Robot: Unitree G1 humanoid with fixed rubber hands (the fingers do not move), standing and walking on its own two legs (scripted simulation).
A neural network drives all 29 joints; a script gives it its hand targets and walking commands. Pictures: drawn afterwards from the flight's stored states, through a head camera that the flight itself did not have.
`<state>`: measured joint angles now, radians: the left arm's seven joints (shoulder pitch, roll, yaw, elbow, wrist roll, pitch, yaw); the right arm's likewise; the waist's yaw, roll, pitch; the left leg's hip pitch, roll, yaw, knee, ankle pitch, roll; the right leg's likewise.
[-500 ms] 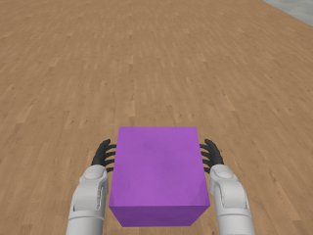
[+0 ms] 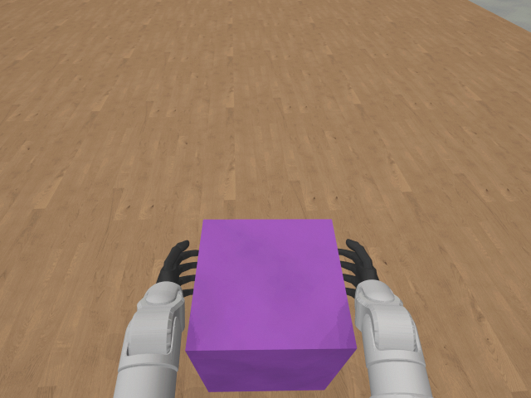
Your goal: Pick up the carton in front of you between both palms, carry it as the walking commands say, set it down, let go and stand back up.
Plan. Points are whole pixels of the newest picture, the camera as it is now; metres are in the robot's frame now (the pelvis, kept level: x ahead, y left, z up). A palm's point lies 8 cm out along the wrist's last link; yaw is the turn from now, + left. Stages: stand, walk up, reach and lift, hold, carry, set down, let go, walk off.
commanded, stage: carry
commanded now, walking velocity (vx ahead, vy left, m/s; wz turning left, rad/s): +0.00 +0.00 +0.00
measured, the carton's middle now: (267, 309) +0.29 +0.00 -0.05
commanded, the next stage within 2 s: hold in 1.46 s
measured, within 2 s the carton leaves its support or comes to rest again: neither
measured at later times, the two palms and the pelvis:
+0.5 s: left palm (164, 305) +0.25 +0.15 +0.04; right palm (371, 304) +0.25 -0.15 +0.04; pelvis -0.03 +0.00 +0.00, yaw +0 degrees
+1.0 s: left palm (155, 318) +0.23 +0.16 +0.04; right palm (368, 315) +0.23 -0.14 +0.04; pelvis -0.05 +0.01 +0.00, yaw +0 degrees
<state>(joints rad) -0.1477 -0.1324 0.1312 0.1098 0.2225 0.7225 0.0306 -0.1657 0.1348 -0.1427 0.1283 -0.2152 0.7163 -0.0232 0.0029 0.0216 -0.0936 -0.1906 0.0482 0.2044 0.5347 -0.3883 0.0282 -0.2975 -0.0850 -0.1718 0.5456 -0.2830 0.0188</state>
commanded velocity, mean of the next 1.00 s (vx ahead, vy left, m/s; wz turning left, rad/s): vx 0.00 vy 0.00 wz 0.00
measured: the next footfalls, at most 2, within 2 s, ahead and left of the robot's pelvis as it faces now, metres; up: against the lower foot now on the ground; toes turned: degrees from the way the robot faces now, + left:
none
